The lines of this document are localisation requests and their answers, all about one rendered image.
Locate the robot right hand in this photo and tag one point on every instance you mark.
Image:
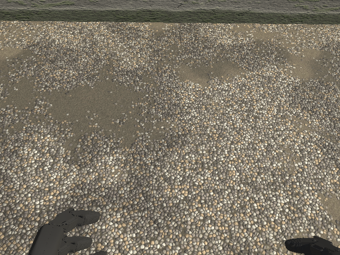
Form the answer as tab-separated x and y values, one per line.
312	246

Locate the robot left hand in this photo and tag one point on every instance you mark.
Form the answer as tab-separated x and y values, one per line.
51	240

